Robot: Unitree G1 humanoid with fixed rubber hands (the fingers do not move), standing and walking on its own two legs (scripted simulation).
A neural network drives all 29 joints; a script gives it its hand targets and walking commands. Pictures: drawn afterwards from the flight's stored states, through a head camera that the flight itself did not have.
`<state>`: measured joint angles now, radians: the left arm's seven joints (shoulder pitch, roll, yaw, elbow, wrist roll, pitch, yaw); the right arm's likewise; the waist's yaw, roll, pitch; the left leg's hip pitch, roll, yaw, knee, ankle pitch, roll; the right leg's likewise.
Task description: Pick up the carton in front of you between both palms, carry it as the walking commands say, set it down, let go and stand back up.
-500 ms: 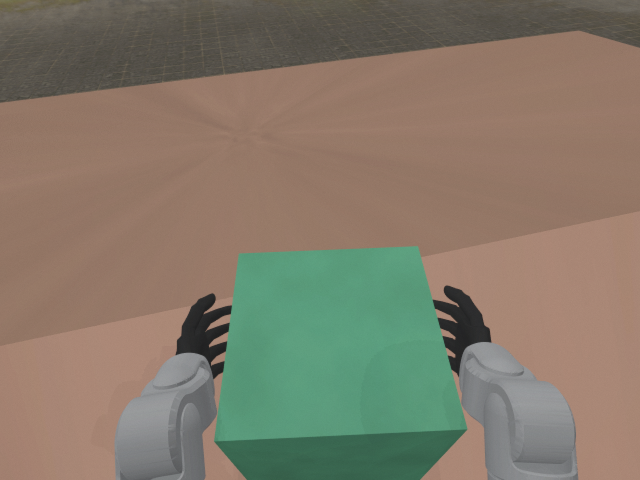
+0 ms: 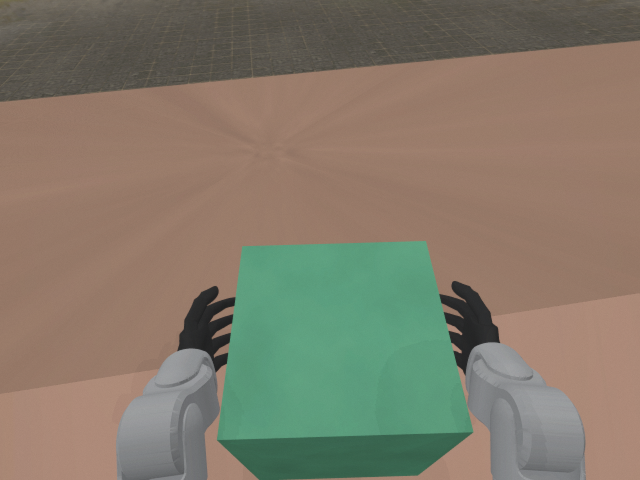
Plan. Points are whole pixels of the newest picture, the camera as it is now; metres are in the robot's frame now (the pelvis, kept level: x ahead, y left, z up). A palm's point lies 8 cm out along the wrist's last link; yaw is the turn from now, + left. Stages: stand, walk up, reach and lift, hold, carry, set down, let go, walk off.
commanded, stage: carry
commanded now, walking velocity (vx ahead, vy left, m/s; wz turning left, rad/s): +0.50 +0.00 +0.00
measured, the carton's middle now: (336, 369) +0.26 +0.00 +0.03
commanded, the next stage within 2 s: none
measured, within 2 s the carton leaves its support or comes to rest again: neither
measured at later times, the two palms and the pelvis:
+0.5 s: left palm (239, 174) +0.58 +0.16 +0.09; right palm (417, 171) +0.57 -0.14 +0.10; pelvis +0.34 +0.01 +0.00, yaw -2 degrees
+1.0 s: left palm (265, 75) +0.96 +0.14 +0.11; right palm (391, 70) +0.96 -0.16 +0.11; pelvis +0.67 -0.01 -0.01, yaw -1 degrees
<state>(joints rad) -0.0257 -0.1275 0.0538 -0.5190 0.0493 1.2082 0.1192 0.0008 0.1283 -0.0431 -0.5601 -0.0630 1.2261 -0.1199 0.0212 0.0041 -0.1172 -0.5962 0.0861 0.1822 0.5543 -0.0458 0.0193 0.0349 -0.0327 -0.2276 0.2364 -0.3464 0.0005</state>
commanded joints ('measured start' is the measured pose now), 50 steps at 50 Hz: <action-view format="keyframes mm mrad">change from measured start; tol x32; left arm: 1 -383 -789 -667 -73 -318 12 -187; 50 -799 -618 -573 183 -296 -58 -86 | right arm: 1 -426 803 670 -48 311 -7 161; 50 -822 602 542 192 275 -72 73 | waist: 1 -4 -167 -72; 5 -52 298 -319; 27 -13 131 -95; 30 18 -341 -281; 50 25 -144 -107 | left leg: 1 120 -46 66 -61 1 25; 3 477 -97 108 -96 -92 29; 6 870 349 -700 -348 -209 215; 24 692 161 -29 -354 224 91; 28 529 81 76 89 379 17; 30 18 -113 -18 642 -353 -50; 32 -93 -35 -169 835 -400 13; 50 45 -37 -23 -16 42 58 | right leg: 1 63 -210 47 64 650 -82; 7 -740 -26 207 1107 -81 -15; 27 -335 44 -68 231 250 -41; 30 244 -393 719 14 -8 -237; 50 30 -197 107 100 507 -128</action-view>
